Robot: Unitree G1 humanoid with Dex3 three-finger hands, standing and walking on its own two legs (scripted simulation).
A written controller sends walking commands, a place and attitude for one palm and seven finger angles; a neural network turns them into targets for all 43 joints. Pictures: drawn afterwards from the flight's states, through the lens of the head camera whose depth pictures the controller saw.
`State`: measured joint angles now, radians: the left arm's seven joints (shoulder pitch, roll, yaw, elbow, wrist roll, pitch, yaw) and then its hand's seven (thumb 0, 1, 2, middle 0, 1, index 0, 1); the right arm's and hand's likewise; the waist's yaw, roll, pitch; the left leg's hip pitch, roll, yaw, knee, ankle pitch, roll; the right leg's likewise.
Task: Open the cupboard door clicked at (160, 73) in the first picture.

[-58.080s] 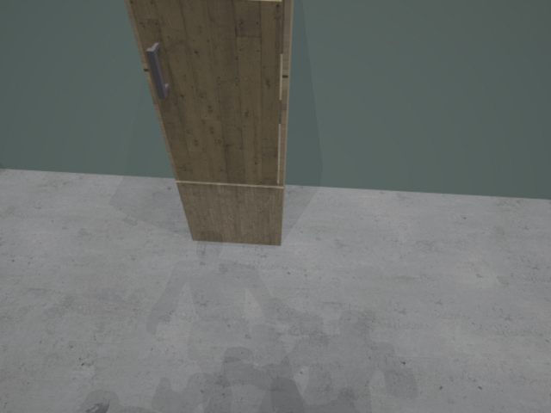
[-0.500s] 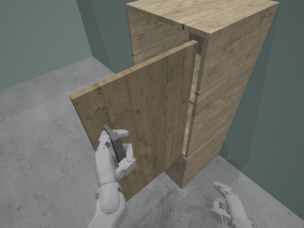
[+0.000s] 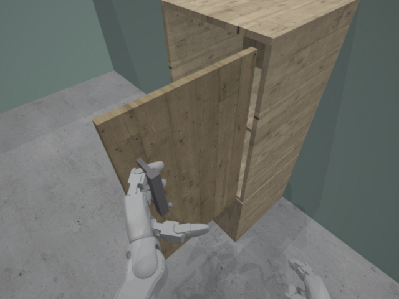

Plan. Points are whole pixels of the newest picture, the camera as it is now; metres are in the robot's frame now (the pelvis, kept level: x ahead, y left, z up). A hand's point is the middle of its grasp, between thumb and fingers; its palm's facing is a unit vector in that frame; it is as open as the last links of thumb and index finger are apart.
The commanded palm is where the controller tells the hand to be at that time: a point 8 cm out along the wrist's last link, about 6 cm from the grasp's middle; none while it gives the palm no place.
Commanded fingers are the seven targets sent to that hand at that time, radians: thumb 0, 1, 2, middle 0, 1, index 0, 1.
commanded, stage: open thumb and fingers to let go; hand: left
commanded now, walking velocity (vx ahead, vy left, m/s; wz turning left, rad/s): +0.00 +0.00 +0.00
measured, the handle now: (152, 187) +0.31 +0.11 +0.09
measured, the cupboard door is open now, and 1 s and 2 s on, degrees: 90 91 91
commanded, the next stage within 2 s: slide the hand sideways off the handle in 0.16 s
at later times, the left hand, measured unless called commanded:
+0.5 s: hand (166, 222) +0.24 +0.07 +0.09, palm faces -0.14 -0.99 +0.01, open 16.2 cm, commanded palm +0.21 +0.12 +0.09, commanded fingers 0.00 -0.50 0.30 -0.15 -0.30 -0.15 -0.30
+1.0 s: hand (141, 246) +0.19 +0.11 +0.09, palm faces -0.05 -1.00 -0.01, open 16.3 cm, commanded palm +0.17 +0.17 +0.09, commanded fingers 0.00 -0.50 0.30 -0.15 -0.30 -0.15 -0.30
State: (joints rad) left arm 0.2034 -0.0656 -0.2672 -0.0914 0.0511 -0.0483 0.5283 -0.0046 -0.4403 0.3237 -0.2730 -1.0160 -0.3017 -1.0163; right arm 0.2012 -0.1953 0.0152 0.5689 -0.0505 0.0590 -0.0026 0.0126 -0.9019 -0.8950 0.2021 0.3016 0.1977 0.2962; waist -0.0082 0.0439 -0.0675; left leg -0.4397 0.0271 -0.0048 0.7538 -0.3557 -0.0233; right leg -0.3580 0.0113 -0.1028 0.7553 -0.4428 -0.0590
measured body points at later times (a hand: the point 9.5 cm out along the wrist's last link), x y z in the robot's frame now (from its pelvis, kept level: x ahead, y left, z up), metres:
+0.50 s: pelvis -0.01 +0.02 +0.00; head -0.01 +0.00 +0.45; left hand +0.24 +0.13 +0.09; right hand +0.17 -0.19 -0.08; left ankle +0.02 +0.14 -0.71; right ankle -0.03 -0.08 -0.71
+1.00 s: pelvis +0.00 +0.01 -0.01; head +0.00 +0.00 +0.44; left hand +0.19 +0.16 +0.09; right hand +0.17 -0.20 -0.08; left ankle +0.02 +0.14 -0.71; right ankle -0.03 -0.08 -0.71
